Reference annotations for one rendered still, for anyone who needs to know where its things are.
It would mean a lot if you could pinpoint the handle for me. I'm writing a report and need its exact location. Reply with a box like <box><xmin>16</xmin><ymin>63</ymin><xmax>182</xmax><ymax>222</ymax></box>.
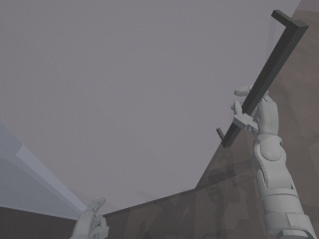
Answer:
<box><xmin>216</xmin><ymin>9</ymin><xmax>309</xmax><ymax>148</ymax></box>

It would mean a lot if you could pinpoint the fridge door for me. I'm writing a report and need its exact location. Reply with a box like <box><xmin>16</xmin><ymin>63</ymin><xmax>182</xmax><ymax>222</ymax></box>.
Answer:
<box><xmin>0</xmin><ymin>0</ymin><xmax>301</xmax><ymax>216</ymax></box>

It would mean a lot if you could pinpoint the right robot forearm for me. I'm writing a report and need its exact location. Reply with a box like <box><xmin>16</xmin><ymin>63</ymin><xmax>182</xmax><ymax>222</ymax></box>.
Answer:
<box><xmin>251</xmin><ymin>133</ymin><xmax>318</xmax><ymax>239</ymax></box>

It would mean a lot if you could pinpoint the robot right hand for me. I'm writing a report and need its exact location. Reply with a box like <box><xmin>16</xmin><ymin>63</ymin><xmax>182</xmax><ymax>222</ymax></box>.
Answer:
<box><xmin>231</xmin><ymin>85</ymin><xmax>279</xmax><ymax>137</ymax></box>

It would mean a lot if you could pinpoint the robot left hand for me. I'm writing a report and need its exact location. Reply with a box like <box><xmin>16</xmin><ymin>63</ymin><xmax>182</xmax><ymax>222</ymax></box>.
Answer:
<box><xmin>72</xmin><ymin>197</ymin><xmax>110</xmax><ymax>239</ymax></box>

